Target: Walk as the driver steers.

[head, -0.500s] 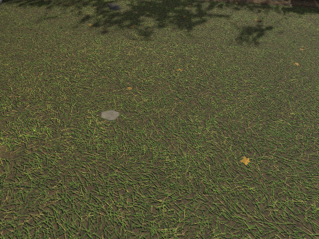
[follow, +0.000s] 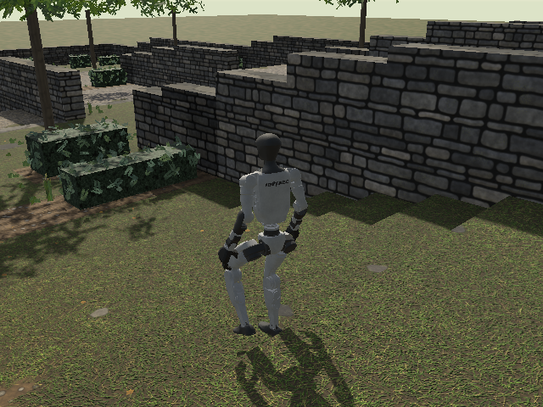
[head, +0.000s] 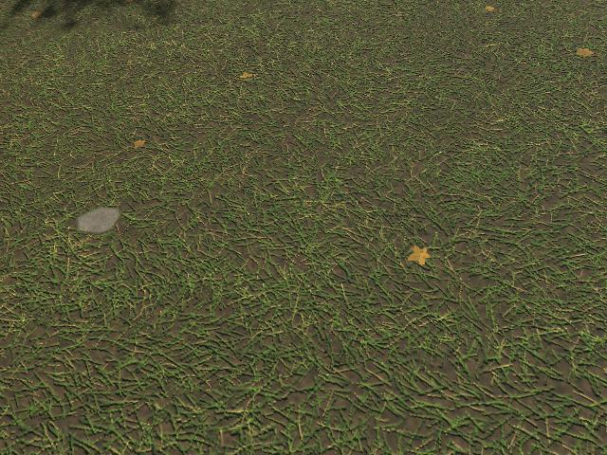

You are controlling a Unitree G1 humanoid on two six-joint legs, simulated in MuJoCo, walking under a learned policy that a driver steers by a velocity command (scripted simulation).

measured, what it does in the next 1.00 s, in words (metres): walks ahead, turning left: left foot, then right foot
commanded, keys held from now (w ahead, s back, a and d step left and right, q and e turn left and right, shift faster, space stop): q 0.66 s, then no key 0.34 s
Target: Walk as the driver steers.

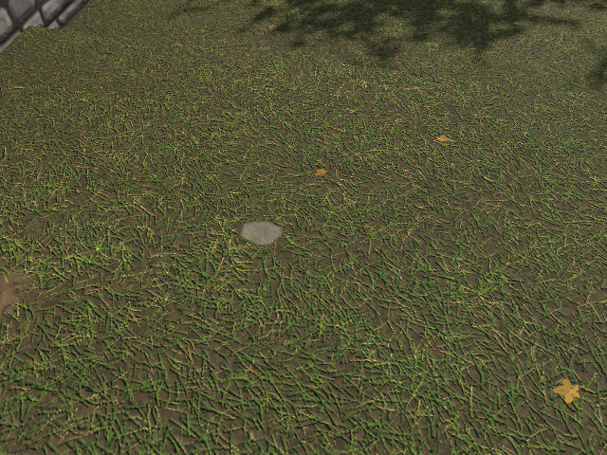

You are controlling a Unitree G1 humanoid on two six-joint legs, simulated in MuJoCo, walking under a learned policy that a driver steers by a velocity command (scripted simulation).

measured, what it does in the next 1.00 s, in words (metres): walks ahead, turning right: left foot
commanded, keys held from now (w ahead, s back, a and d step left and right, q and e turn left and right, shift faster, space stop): e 0.34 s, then w+e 0.30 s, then w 0.36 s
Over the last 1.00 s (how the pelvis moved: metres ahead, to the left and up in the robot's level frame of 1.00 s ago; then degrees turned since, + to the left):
0.10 0.02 0.00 23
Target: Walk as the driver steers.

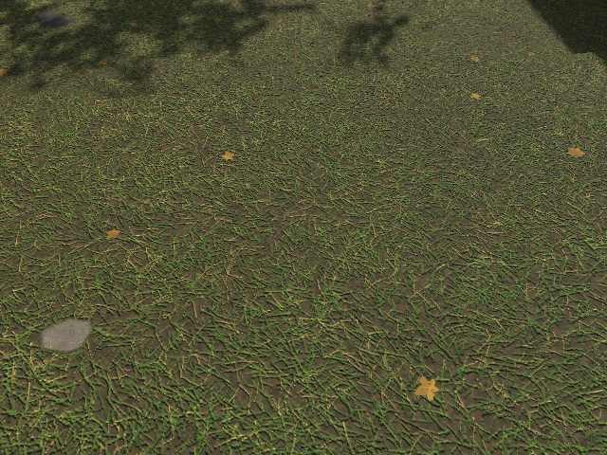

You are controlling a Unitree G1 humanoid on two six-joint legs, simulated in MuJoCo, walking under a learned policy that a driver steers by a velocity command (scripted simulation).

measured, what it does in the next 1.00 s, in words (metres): goes down, turning left: right foot, then left foot 0.18 m lower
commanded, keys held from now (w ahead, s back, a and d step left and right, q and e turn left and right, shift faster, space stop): w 0.02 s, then w+q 0.74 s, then w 0.02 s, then w+e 0.22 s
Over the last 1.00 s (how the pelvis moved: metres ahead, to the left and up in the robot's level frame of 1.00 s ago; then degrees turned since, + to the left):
0.21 -0.02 0.01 -23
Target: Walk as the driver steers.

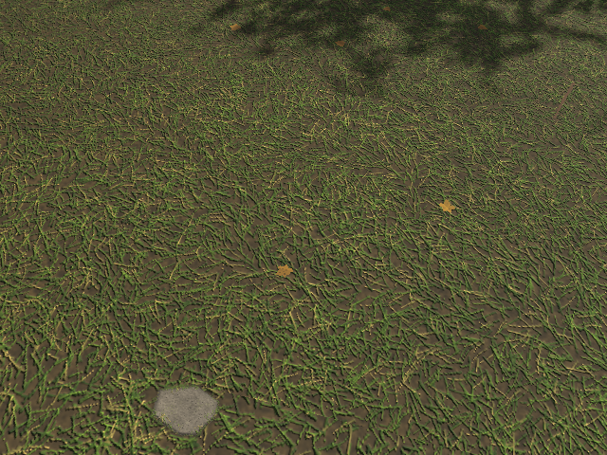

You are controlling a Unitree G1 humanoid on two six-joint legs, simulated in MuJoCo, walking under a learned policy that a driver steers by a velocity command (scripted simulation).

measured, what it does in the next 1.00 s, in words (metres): goes down, turning right: right foot, then left foot 0.18 m lower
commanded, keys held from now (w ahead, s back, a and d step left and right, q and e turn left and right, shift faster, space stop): w+e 0.70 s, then w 0.30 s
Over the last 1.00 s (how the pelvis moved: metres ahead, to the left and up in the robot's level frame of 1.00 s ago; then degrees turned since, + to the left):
0.51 0.17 -0.21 22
